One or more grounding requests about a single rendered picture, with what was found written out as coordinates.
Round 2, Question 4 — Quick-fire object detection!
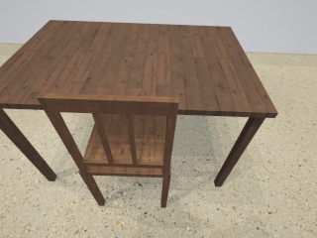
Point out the table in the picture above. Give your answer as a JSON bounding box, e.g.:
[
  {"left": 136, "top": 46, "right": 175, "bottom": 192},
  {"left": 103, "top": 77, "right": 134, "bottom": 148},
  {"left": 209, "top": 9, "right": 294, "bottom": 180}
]
[{"left": 0, "top": 20, "right": 278, "bottom": 187}]

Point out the chair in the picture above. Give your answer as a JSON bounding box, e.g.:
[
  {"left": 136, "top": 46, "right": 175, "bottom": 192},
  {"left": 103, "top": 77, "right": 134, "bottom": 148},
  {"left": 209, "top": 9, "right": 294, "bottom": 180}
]
[{"left": 37, "top": 92, "right": 179, "bottom": 208}]

